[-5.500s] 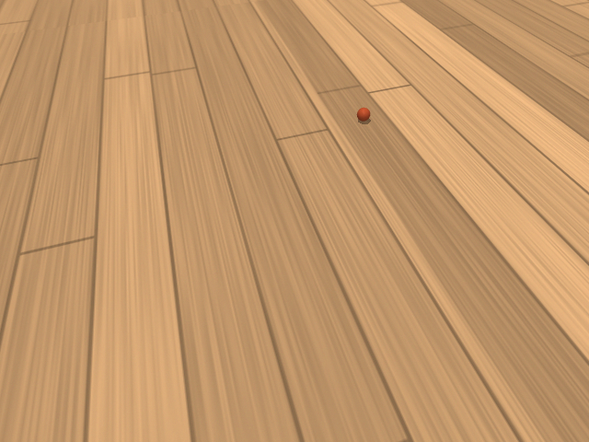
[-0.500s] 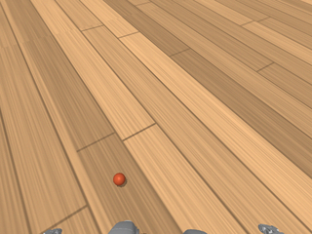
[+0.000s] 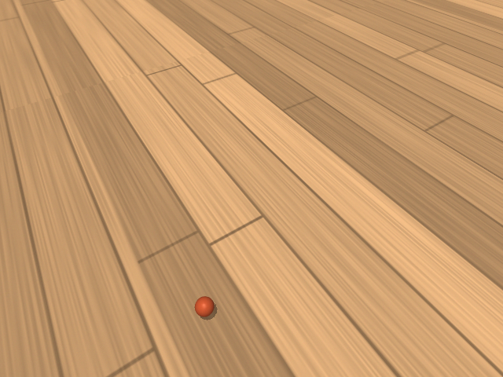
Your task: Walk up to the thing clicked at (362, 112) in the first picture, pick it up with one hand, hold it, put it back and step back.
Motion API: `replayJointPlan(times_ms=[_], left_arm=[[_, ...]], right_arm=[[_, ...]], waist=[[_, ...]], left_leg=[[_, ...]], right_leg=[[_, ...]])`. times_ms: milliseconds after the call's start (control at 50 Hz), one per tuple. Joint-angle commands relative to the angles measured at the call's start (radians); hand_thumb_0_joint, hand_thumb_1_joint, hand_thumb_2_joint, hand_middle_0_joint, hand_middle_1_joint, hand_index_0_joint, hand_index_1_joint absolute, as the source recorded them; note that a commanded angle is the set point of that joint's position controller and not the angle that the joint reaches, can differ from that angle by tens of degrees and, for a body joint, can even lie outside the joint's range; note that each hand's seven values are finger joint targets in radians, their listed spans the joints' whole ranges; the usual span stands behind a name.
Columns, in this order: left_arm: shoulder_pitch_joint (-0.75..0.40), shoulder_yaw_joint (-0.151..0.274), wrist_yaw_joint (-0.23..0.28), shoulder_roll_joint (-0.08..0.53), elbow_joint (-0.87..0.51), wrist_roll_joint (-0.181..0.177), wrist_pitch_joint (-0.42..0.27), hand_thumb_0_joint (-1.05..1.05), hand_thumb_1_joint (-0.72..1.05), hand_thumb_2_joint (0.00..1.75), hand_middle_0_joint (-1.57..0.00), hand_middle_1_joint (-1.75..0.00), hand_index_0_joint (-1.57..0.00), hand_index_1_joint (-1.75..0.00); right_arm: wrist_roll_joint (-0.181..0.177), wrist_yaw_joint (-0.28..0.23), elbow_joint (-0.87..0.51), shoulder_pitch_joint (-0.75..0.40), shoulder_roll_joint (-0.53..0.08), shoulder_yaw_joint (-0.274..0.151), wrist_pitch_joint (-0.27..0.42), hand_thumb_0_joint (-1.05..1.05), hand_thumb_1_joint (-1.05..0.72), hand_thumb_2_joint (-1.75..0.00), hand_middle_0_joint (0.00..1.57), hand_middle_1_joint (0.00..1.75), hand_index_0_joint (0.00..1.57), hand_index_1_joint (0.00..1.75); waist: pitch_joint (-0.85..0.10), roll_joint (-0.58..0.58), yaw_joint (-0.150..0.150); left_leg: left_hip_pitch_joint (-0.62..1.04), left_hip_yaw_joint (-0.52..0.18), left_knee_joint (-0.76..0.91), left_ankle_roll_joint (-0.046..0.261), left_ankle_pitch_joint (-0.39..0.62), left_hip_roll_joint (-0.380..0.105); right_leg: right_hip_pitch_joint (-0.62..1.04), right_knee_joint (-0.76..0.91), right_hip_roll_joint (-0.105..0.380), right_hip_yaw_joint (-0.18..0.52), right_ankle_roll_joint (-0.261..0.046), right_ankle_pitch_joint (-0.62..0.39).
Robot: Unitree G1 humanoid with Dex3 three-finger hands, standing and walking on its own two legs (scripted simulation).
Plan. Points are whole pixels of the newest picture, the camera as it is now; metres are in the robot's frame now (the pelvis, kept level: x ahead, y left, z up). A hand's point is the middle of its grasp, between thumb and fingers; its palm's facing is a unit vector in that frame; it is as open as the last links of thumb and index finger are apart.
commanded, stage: walk up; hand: left
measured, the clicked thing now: (204, 306) +0.48 +0.21 -0.74
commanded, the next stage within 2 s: stand in 1.42 s
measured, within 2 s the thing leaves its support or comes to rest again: neither
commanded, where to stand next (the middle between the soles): +0.11 -0.02 m, yaw -2 degrees
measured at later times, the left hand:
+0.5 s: hand out of the picture +0.12 +0.25 -0.15, palm faces -0.01 -0.94 -0.34, open 7.4 cm
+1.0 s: hand out of the picture +0.12 +0.24 -0.15, palm faces -0.02 -0.94 -0.33, open 7.4 cm
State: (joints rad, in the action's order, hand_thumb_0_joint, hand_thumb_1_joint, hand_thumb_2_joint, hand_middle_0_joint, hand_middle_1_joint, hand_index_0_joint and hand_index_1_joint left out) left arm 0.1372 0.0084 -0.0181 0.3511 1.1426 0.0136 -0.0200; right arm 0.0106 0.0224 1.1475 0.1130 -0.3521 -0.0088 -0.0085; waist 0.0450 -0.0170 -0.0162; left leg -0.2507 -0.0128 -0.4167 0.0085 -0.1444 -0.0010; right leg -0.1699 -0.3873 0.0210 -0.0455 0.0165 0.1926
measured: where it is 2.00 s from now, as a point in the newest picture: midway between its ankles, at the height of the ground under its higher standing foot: outside the picture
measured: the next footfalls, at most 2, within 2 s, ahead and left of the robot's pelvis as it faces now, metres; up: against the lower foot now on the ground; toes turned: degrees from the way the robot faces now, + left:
none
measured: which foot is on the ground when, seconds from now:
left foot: down 0.00-1.00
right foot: down 0.00-1.00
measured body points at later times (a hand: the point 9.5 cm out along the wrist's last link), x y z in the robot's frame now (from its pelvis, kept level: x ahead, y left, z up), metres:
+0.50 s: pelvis +0.04 -0.01 +0.01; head +0.05 -0.01 +0.45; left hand +0.12 +0.29 -0.13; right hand +0.13 -0.30 -0.13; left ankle +0.07 +0.11 -0.74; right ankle +0.03 -0.13 -0.74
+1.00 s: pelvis +0.05 -0.01 +0.01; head +0.05 -0.01 +0.46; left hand +0.13 +0.29 -0.13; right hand +0.13 -0.31 -0.13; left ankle +0.07 +0.11 -0.74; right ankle +0.03 -0.13 -0.74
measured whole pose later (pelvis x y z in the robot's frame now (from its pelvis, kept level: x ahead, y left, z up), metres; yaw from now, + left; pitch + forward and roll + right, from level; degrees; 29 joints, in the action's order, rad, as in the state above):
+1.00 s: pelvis +0.05 -0.01 +0.01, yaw +0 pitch -2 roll +0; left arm 0.09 0.01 -0.01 0.34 1.16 0.02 -0.01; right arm 0.01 0.01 1.16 0.07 -0.34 -0.01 -0.01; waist 0.05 -0.01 0.00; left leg -0.14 -0.01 -0.32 0.00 -0.13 0.00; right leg -0.07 -0.29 0.02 -0.04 0.01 0.18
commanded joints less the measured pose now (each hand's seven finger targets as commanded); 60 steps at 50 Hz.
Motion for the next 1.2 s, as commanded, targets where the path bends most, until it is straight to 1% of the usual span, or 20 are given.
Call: replayJointPlan(times_ms=[0,20,60,80,100,120,160,220,240,300,360,480,580,700,720,820,940,1040,1120,1180], left_arm=[[-0.058,0.043,0.016,0.215,-0.057,-0.004,-0.014,0.00,0.90,0.90,-0.20,-0.30,-0.20,-0.30],[-0.042,0.041,0.018,0.202,-0.051,-0.006,-0.019,0.00,0.90,0.90,-0.20,-0.30,-0.20,-0.30],[-0.048,0.040,0.021,0.206,-0.045,-0.009,-0.024,0.00,0.90,0.90,-0.20,-0.30,-0.20,-0.30],[-0.054,0.039,0.021,0.205,-0.043,-0.012,-0.022,0.00,0.90,0.90,-0.20,-0.30,-0.20,-0.30],[-0.045,0.036,0.020,0.205,-0.041,-0.013,-0.018,0.00,0.90,0.90,-0.20,-0.30,-0.20,-0.30],[-0.057,0.037,0.020,0.208,-0.042,-0.009,-0.015,0.00,0.90,0.90,-0.20,-0.30,-0.20,-0.30],[-0.073,0.038,0.019,0.205,-0.041,-0.007,-0.011,0.00,0.90,0.90,-0.20,-0.30,-0.20,-0.30],[-0.061,0.039,0.020,0.206,-0.035,-0.006,-0.014,0.00,0.90,0.90,-0.20,-0.30,-0.20,-0.30],[-0.062,0.038,0.021,0.199,-0.029,-0.008,-0.016,0.00,0.90,0.90,-0.20,-0.30,-0.20,-0.30],[-0.081,0.037,0.024,0.201,-0.028,-0.011,-0.019,0.00,0.90,0.90,-0.20,-0.30,-0.20,-0.30],[-0.084,0.037,0.028,0.200,-0.030,-0.012,-0.019,0.00,0.90,0.90,-0.20,-0.30,-0.20,-0.30],[-0.110,0.038,0.030,0.203,-0.035,-0.007,-0.017,0.00,0.90,0.90,-0.20,-0.30,-0.20,-0.30],[-0.101,0.040,0.030,0.202,-0.035,-0.007,-0.018,0.00,0.90,0.90,-0.20,-0.30,-0.20,-0.30],[-0.112,0.042,0.030,0.204,-0.039,-0.005,-0.013,0.00,0.90,0.90,-0.20,-0.30,-0.20,-0.30],[-0.102,0.044,0.030,0.202,-0.039,-0.005,-0.012,0.00,0.90,0.90,-0.20,-0.30,-0.20,-0.30],[-0.114,0.046,0.028,0.204,-0.044,-0.002,-0.012,0.00,0.90,0.90,-0.20,-0.30,-0.20,-0.30],[-0.104,0.048,0.028,0.206,-0.046,-0.002,-0.011,0.00,0.90,0.90,-0.20,-0.30,-0.20,-0.30],[-0.105,0.047,0.027,0.200,-0.046,-0.001,-0.010,0.00,0.90,0.90,-0.20,-0.30,-0.20,-0.30],[-0.097,0.050,0.025,0.205,-0.048,-0.003,-0.008,0.00,0.90,0.90,-0.20,-0.30,-0.20,-0.30],[-0.091,0.050,0.024,0.203,-0.047,-0.004,-0.008,0.00,0.90,0.90,-0.20,-0.30,-0.20,-0.30]], right_arm=[[0.004,-0.012,-0.058,-0.073,-0.223,-0.035,0.031,0.00,-0.90,-0.90,0.20,0.30,0.20,0.30],[0.004,-0.012,-0.060,-0.084,-0.215,-0.031,0.039,0.00,-0.90,-0.90,0.20,0.30,0.20,0.30],[-0.001,-0.015,-0.055,-0.078,-0.205,-0.029,0.049,0.00,-0.90,-0.90,0.20,0.30,0.20,0.30],[-0.002,-0.016,-0.054,-0.069,-0.210,-0.030,0.048,0.00,-0.90,-0.90,0.20,0.30,0.20,0.30],[-0.003,-0.015,-0.053,-0.074,-0.213,-0.032,0.045,0.00,-0.90,-0.90,0.20,0.30,0.20,0.30],[-0.001,-0.016,-0.053,-0.082,-0.216,-0.035,0.041,0.00,-0.90,-0.90,0.20,0.30,0.20,0.30],[0.003,-0.019,-0.047,-0.078,-0.220,-0.035,0.039,0.00,-0.90,-0.90,0.20,0.30,0.20,0.30],[0.002,-0.020,-0.048,-0.080,-0.214,-0.033,0.045,0.00,-0.90,-0.90,0.20,0.30,0.20,0.30],[0.000,-0.020,-0.045,-0.078,-0.209,-0.033,0.047,0.00,-0.90,-0.90,0.20,0.30,0.20,0.30],[-0.005,-0.023,-0.042,-0.070,-0.200,-0.034,0.048,0.00,-0.90,-0.90,0.20,0.30,0.20,0.30],[-0.008,-0.024,-0.046,-0.076,-0.199,-0.037,0.044,0.00,-0.90,-0.90,0.20,0.30,0.20,0.30],[-0.006,-0.025,-0.048,-0.094,-0.200,-0.039,0.032,0.00,-0.90,-0.90,0.20,0.30,0.20,0.30],[-0.007,-0.025,-0.049,-0.101,-0.196,-0.038,0.032,0.00,-0.90,-0.90,0.20,0.30,0.20,0.30],[-0.003,-0.026,-0.049,-0.115,-0.194,-0.036,0.030,0.00,-0.90,-0.90,0.20,0.30,0.20,0.30],[-0.003,-0.025,-0.051,-0.117,-0.195,-0.036,0.030,0.00,-0.90,-0.90,0.20,0.30,0.20,0.30],[-0.003,-0.025,-0.052,-0.112,-0.195,-0.034,0.030,0.00,-0.90,-0.90,0.20,0.30,0.20,0.30],[-0.003,-0.025,-0.054,-0.101,-0.191,-0.033,0.031,0.00,-0.90,-0.90,0.20,0.30,0.20,0.30],[-0.003,-0.026,-0.052,-0.098,-0.196,-0.032,0.031,0.00,-0.90,-0.90,0.20,0.30,0.20,0.30],[-0.003,-0.026,-0.055,-0.090,-0.198,-0.030,0.035,0.00,-0.90,-0.90,0.20,0.30,0.20,0.30],[-0.004,-0.026,-0.053,-0.089,-0.196,-0.030,0.036,0.00,-0.90,-0.90,0.20,0.30,0.20,0.30]], waist=[[-0.003,-0.013,0.003],[-0.036,-0.035,-0.004],[-0.108,-0.014,-0.001],[-0.115,-0.024,0.004],[-0.091,-0.033,0.004],[-0.053,-0.042,0.009],[-0.040,-0.041,0.007],[-0.072,-0.037,0.005],[-0.091,-0.034,0.005],[-0.116,-0.001,0.016],[-0.123,0.011,0.018],[-0.101,0.036,0.023],[-0.120,0.029,0.018],[-0.095,0.012,0.017],[-0.095,0.010,0.013],[-0.089,0.011,0.018],[-0.098,0.016,0.016],[-0.065,0.010,0.018],[-0.073,0.000,0.015],[-0.077,0.006,0.012]], left_leg=[[-0.057,-0.189,0.183,0.014,-0.309,-0.128],[-0.028,-0.189,0.174,0.016,-0.185,-0.137],[0.036,-0.162,0.141,0.011,-0.002,-0.132],[0.039,-0.157,0.148,0.010,-0.040,-0.127],[0.016,-0.164,0.172,0.013,-0.157,-0.126],[-0.015,-0.172,0.191,0.013,-0.228,-0.128],[-0.031,-0.182,0.210,0.011,-0.240,-0.135],[0.002,-0.173,0.198,0.012,-0.129,-0.139],[0.031,-0.162,0.176,0.011,-0.033,-0.139],[0.092,-0.127,0.128,0.010,0.141,-0.128],[0.135,-0.109,0.106,0.012,0.204,-0.128],[0.132,-0.100,0.116,0.011,0.154,-0.123],[0.175,-0.090,0.111,0.009,0.205,-0.123],[0.147,-0.093,0.137,0.005,0.151,-0.123],[0.151,-0.094,0.136,0.007,0.155,-0.126],[0.135,-0.091,0.144,0.006,0.120,-0.120],[0.153,-0.087,0.140,0.008,0.114,-0.120],[0.116,-0.101,0.158,0.008,0.076,-0.118],[0.112,-0.106,0.166,0.007,0.050,-0.117],[0.120,-0.108,0.160,0.008,0.083,-0.117]], right_leg=[[-0.017,0.106,0.089,0.121,-0.045,0.202],[0.028,0.089,0.088,0.103,-0.046,0.078],[0.078,0.095,0.101,0.111,-0.041,-0.052],[0.077,0.106,0.102,0.113,-0.039,-0.026],[0.050,0.115,0.098,0.115,-0.036,0.059],[0.035,0.110,0.093,0.109,-0.036,0.094],[0.051,0.097,0.088,0.100,-0.036,0.065],[0.080,0.104,0.097,0.100,-0.036,-0.002],[0.091,0.109,0.104,0.102,-0.036,-0.031],[0.093,0.121,0.116,0.105,-0.029,-0.110],[0.083,0.121,0.120,0.095,-0.026,-0.150],[0.079,0.139,0.122,0.096,-0.023,-0.129],[0.086,0.133,0.125,0.094,-0.023,-0.179],[0.088,0.143,0.122,0.095,-0.022,-0.123],[0.085,0.142,0.120,0.092,-0.022,-0.123],[0.097,0.152,0.119,0.097,-0.023,-0.104],[0.095,0.151,0.118,0.099,-0.023,-0.103],[0.096,0.160,0.110,0.096,-0.025,-0.065],[0.103,0.150,0.110,0.097,-0.028,-0.058],[0.101,0.152,0.108,0.098,-0.028,-0.059]])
